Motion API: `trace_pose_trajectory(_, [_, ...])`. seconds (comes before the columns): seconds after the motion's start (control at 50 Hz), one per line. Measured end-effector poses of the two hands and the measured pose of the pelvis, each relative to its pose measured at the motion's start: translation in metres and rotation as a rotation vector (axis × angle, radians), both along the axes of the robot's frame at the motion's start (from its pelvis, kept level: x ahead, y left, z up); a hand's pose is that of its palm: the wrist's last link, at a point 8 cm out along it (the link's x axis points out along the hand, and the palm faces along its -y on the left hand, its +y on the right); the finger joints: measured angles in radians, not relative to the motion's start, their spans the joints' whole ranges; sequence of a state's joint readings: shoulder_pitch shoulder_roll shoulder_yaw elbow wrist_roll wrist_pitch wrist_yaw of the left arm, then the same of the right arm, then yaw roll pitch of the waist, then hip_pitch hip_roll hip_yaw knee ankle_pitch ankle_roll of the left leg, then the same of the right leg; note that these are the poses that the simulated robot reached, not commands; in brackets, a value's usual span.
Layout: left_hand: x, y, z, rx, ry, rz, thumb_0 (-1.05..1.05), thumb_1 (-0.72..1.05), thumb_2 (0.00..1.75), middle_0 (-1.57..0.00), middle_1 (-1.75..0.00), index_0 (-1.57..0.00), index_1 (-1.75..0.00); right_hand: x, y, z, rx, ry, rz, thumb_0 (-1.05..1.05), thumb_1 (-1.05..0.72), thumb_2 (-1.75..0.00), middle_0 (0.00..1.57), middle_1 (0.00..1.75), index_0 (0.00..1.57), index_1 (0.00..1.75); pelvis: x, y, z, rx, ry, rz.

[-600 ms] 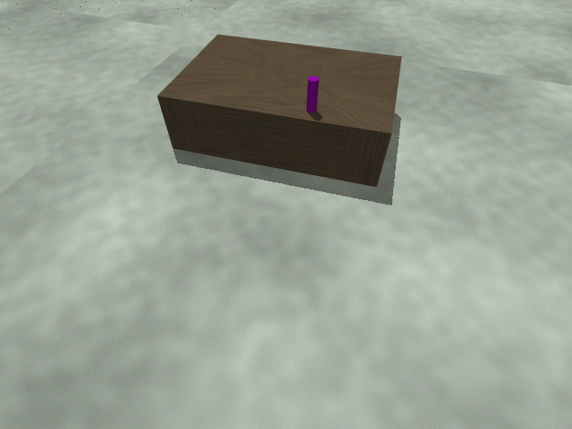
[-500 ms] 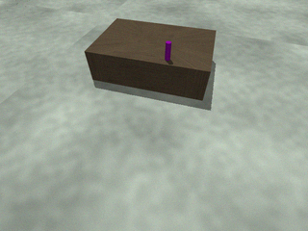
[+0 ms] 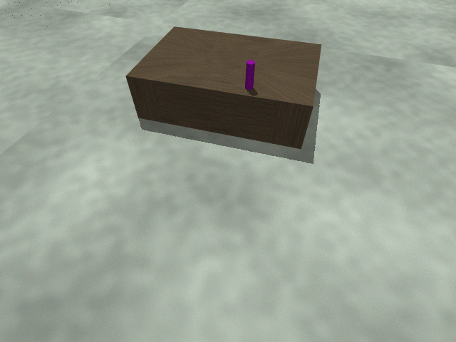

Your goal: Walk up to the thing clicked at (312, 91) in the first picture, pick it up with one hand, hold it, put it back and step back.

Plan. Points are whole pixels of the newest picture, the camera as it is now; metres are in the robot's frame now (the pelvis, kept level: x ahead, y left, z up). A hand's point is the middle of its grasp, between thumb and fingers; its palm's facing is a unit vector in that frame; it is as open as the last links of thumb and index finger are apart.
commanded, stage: stand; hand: left
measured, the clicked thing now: (249, 75) +1.51 -0.08 -0.37
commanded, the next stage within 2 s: walk up in 0.52 s
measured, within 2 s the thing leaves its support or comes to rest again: neither
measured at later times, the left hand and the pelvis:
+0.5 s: hand out of the picture +0.07 +0.25 -0.16, palm faces -0.03 -0.94 -0.34, open 7.4 cm; pelvis +0.00 +0.00 +0.00, yaw +0 degrees
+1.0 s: hand (146, 316) +0.20 +0.18 -0.14, palm faces -0.11 -0.90 -0.41, open 7.4 cm; pelvis +0.11 -0.10 -0.02, yaw -7 degrees
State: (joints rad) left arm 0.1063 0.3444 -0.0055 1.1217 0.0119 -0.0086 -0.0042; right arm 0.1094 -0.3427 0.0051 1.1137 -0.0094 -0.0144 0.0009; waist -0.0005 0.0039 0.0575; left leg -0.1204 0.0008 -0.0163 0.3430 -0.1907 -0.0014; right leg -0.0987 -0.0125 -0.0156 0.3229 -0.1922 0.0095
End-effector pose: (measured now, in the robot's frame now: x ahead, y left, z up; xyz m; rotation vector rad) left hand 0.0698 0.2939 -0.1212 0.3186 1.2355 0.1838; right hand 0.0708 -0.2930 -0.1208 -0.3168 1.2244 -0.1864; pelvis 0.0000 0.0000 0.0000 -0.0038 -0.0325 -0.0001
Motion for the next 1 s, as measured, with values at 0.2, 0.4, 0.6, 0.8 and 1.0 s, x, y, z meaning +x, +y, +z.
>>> trace_pose_trajectory(0.2, [0.000, 0.001, 0.000, 0.000, -0.001, 0.000, 0.01, 0.90, 0.89, -0.21, -0.30, -0.21, -0.30, 0.002, 0.000, 0.001, -0.003, -0.004, 0.001, 0.01, -0.90, -0.90, 0.20, 0.30, 0.20, 0.30, 0.001, 0.001, 0.000, -0.001, -0.001, 0.000])
trace_pose_trajectory(0.4, [-0.001, 0.002, 0.000, -0.001, 0.003, 0.002, 0.01, 0.90, 0.89, -0.21, -0.30, -0.21, -0.30, 0.001, 0.000, 0.001, -0.004, -0.003, 0.000, 0.01, -0.90, -0.90, 0.20, 0.30, 0.20, 0.30, 0.002, 0.001, 0.000, 0.001, -0.001, -0.002])
trace_pose_trajectory(0.6, [0.001, 0.007, 0.002, -0.004, 0.010, -0.022, 0.01, 0.90, 0.89, -0.21, -0.30, -0.21, -0.30, -0.002, -0.008, 0.003, 0.010, -0.058, -0.027, 0.01, -0.90, -0.90, 0.21, 0.30, 0.20, 0.30, 0.007, -0.002, -0.003, 0.013, 0.011, -0.037])
trace_pose_trajectory(0.8, [0.080, -0.015, 0.022, 0.059, -0.041, -0.145, 0.01, 0.90, 0.89, -0.20, -0.30, -0.20, -0.30, -0.028, -0.090, -0.001, -0.042, -0.014, -0.146, 0.01, -0.90, -0.90, 0.21, 0.31, 0.21, 0.30, 0.052, -0.049, -0.012, 0.034, -0.009, -0.107])
trace_pose_trajectory(1.0, [0.129, -0.073, 0.025, 0.075, -0.102, -0.119, 0.00, 0.90, 0.89, -0.21, -0.30, -0.21, -0.30, 0.066, -0.140, -0.013, -0.012, -0.052, -0.110, 0.01, -0.91, -0.90, 0.20, 0.30, 0.20, 0.30, 0.115, -0.097, -0.017, -0.009, -0.027, -0.121])
